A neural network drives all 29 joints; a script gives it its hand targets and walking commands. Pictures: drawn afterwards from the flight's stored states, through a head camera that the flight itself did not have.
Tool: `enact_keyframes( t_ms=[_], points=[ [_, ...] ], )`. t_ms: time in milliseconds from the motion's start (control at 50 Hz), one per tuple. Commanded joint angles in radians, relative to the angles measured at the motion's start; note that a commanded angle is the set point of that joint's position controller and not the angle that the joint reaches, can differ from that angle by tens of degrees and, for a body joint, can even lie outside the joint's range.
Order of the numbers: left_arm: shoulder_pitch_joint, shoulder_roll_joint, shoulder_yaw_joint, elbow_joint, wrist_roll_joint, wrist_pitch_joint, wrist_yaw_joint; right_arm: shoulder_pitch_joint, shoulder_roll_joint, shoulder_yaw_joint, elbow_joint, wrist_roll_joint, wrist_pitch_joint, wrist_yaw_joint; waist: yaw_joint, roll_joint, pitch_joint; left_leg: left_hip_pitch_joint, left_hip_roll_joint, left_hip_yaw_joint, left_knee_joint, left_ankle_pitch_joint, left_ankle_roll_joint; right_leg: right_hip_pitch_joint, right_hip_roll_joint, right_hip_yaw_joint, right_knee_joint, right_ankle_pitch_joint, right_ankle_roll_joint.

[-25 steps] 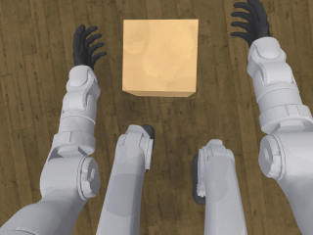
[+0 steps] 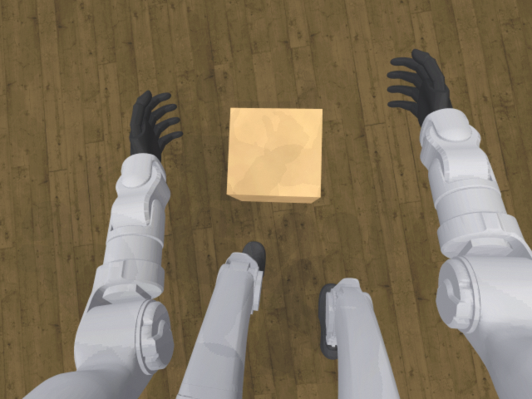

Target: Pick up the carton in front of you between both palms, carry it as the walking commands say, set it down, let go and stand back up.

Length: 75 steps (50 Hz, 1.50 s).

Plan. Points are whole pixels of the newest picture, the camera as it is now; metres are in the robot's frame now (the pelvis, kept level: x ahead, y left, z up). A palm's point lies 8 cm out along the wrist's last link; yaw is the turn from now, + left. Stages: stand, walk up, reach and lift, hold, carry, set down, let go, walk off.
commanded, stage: let go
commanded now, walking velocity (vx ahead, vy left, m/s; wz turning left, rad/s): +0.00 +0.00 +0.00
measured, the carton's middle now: (276, 161) +0.49 +0.09 -0.49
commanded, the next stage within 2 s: stand in 1.30 s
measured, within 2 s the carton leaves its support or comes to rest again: neither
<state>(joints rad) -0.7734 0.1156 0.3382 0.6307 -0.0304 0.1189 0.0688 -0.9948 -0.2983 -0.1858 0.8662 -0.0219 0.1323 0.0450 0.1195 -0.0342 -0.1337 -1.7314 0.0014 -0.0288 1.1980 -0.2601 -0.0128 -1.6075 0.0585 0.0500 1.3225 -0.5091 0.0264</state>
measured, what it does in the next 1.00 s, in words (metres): rises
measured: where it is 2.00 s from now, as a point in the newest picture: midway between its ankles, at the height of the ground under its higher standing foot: (289, 310)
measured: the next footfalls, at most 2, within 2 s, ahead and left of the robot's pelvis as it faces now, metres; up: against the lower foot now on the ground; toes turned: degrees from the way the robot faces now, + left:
none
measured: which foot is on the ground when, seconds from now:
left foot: down 0.00-1.00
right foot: down 0.00-1.00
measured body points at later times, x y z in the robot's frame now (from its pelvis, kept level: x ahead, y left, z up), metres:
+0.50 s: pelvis +0.06 +0.02 +0.12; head +0.24 +0.03 +0.53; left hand +0.31 +0.27 +0.02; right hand +0.38 -0.17 +0.01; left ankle +0.12 +0.12 -0.58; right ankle +0.03 -0.13 -0.58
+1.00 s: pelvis +0.09 -0.02 +0.16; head +0.12 -0.01 +0.61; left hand +0.26 +0.22 +0.08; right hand +0.27 -0.25 +0.09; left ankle +0.12 +0.12 -0.58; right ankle +0.03 -0.13 -0.58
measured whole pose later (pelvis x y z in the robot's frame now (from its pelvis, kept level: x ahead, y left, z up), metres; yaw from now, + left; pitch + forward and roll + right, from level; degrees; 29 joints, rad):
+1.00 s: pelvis +0.09 -0.02 +0.16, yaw +1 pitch -2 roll +2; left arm 0.22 0.22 0.04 0.42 0.01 0.09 -0.07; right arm 0.22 -0.20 -0.04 0.45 0.00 0.07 0.06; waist 0.00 -0.05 0.09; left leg -0.19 -0.01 -0.02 0.39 -0.16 -0.02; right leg -0.06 0.01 0.07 0.44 -0.35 -0.02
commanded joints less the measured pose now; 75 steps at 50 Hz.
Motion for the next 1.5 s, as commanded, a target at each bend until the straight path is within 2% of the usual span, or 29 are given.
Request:
enact_keyframes(
  t_ms=[0,80,160,260,380,580,640,740,820,960,1100,1120,1160,1200,1280,1300,1340,1380,1400,1480],
  points=[
    [-0.113,0.075,0.009,-0.086,0.023,-0.029,-0.01,-0.179,-0.074,-0.03,-0.08,-0.022,-0.027,0.003,0.016,-0.053,-0.832,0.846,-0.045,0.086,-0.074,0.305,-0.031,0.237,0.031,-0.069,-0.248,0.211,0.009],
    [0.009,0.08,-0.001,-0.1,0.065,-0.04,-0.039,-0.034,-0.032,-0.054,-0.117,-0.064,-0.032,-0.021,0.003,-0.047,-0.899,0.988,-0.047,0.083,-0.127,0.383,-0.02,0.342,0.036,-0.073,-0.315,0.292,0.015],
    [0.17,0.107,-0.039,-0.158,0.107,-0.046,-0.083,0.165,0.03,-0.059,-0.227,-0.097,-0.037,-0.068,-0.009,-0.028,-0.9,1.136,-0.049,0.076,-0.195,0.429,-0.005,0.46,0.037,-0.072,-0.399,0.347,0.018],
    [0.332,0.143,-0.114,-0.223,0.102,-0.058,-0.128,0.344,0.061,-0.033,-0.367,-0.072,-0.063,-0.1,-0.008,0.017,-0.717,1.283,-0.035,0.048,-0.304,0.373,0.01,0.538,0.028,-0.068,-0.513,0.269,0.012],
    [0.559,0.141,-0.209,-0.241,0.049,-0.086,-0.148,0.577,0.053,-0.006,-0.385,-0.036,-0.11,-0.075,-0.027,0.044,-0.498,1.448,-0.014,-0.006,-0.423,0.345,0.01,0.61,0.02,-0.066,-0.611,0.206,-0.002],
    [0.909,0.147,-0.276,-0.328,0.022,-0.128,-0.128,0.951,0.034,0.027,-0.398,-0.031,-0.168,-0.035,-0.058,0.071,-0.289,1.756,-0.005,-0.04,-0.584,0.551,-0.012,0.878,0.013,-0.062,-0.795,0.295,-0.016],
    [0.956,0.157,-0.284,-0.345,0.014,-0.13,-0.126,1.021,0.028,0.039,-0.424,-0.03,-0.173,-0.029,-0.075,0.046,-0.198,1.778,-0.016,-0.024,-0.642,0.513,-0.016,0.992,0.004,-0.055,-0.857,0.331,-0.018],
    [0.992,0.18,-0.284,-0.337,0.015,-0.118,-0.128,1.121,0.034,0.074,-0.454,-0.012,-0.156,-0.016,-0.098,-0.008,-0.036,1.788,-0.041,0.016,-0.734,0.378,-0.011,1.172,-0.022,-0.032,-0.951,0.381,-0.014],
    [0.979,0.198,-0.278,-0.318,0.022,-0.089,-0.132,1.152,0.035,0.102,-0.483,0.004,-0.125,-0.006,-0.109,-0.033,0.083,1.841,-0.061,0.036,-0.76,0.305,-0.007,1.185,-0.053,-0.013,-1.014,0.352,-0.017],
    [0.989,0.213,-0.256,-0.295,0.048,-0.029,-0.134,1.155,0.027,0.135,-0.526,0.026,-0.07,0.013,-0.095,-0.014,0.185,1.926,-0.08,0.044,-0.758,0.302,-0.007,1.176,-0.08,0.003,-1.055,0.352,-0.025],
    [0.987,0.213,-0.254,-0.303,0.055,-0.008,-0.136,1.164,0.016,0.128,-0.531,0.02,-0.044,0.012,-0.099,-0.011,0.173,1.948,-0.079,0.04,-0.749,0.353,-0.005,1.215,-0.064,0.001,-1.028,0.443,-0.017],
    [0.95,0.242,-0.249,-0.35,0.071,0.043,-0.111,1.212,0.024,0.116,-0.47,0.035,-0.069,-0.006,-0.111,0.031,0.116,1.867,-0.098,0.042,-0.72,0.334,-0.007,1.301,-0.05,-0.003,-0.968,0.552,-0.002],
    [0.974,0.227,-0.26,-0.332,0.062,0.057,-0.094,1.202,0.017,0.133,-0.489,0.029,-0.074,-0.016,-0.106,-0.009,0.103,1.824,-0.094,0.039,-0.715,0.328,-0.002,1.331,-0.042,-0.005,-0.941,0.608,0.008],
    [0.981,0.22,-0.266,-0.332,0.055,0.062,-0.088,1.195,0.012,0.132,-0.495,0.028,-0.076,-0.022,-0.106,-0.023,0.101,1.808,-0.091,0.039,-0.715,0.339,-0.001,1.336,-0.039,-0.005,-0.937,0.616,0.007],
    [0.978,0.217,-0.272,-0.339,0.051,0.072,-0.079,1.195,0.012,0.122,-0.49,0.018,-0.07,-0.028,-0.104,-0.006,0.118,1.809,-0.084,0.037,-0.72,0.355,-0.001,1.314,-0.031,-0.016,-0.942,0.566,-0.001],
    [0.959,0.317,-0.248,-0.206,0.06,0.009,-0.045,1.179,-0.119,0.097,-0.34,-0.035,-0.086,-0.055,-0.1,-0.099,0.134,1.643,0.037,0.007,-0.685,0.315,-0.002,1.308,-0.08,-0.009,-0.93,0.405,0.018],
    [0.98,0.307,-0.254,-0.181,0.073,-0.039,-0.038,1.181,-0.115,0.095,-0.315,-0.036,-0.105,-0.063,-0.12,-0.059,0.132,1.6,0.034,-0.002,-0.7,0.157,0.004,1.325,-0.09,0.029,-0.953,0.266,0.001],
    [0.966,0.298,-0.256,-0.165,0.079,-0.064,-0.044,1.159,-0.11,0.099,-0.286,-0.033,-0.12,-0.063,-0.125,-0.003,0.151,1.564,0.037,-0.017,-0.722,0.071,0.009,1.316,-0.094,0.042,-0.953,0.199,-0.014],
    [0.965,0.302,-0.257,-0.151,0.079,-0.073,-0.049,1.147,-0.116,0.1,-0.271,-0.03,-0.125,-0.059,-0.123,0.024,0.141,1.558,0.042,-0.025,-0.727,0.076,0.012,1.331,-0.094,0.043,-0.941,0.219,-0.016],
    [0.985,0.323,-0.258,-0.093,0.073,-0.095,-0.051,1.133,-0.134,0.1,-0.223,-0.025,-0.137,-0.057,-0.122,0.058,0.103,1.571,0.066,-0.054,-0.731,0.174,0.026,1.378,-0.095,0.042,-0.91,0.318,-0.014]
  ],
)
